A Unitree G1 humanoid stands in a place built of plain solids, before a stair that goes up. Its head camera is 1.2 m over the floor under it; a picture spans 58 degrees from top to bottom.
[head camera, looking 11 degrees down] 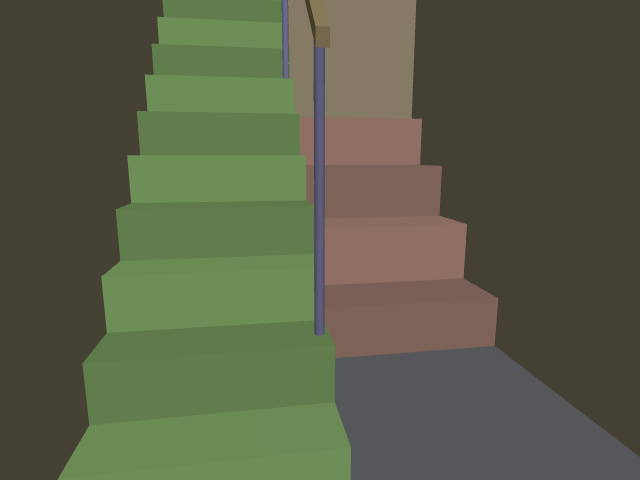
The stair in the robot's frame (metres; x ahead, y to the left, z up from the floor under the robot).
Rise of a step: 0.20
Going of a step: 0.23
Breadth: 0.76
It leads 9 degrees to the left of straight ahead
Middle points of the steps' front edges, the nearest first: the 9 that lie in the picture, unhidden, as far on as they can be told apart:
1.01 0.29 0.40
1.24 0.32 0.60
1.46 0.36 0.80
1.69 0.40 1.00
1.91 0.44 1.20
2.14 0.47 1.40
2.36 0.51 1.60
2.59 0.55 1.80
2.81 0.58 2.00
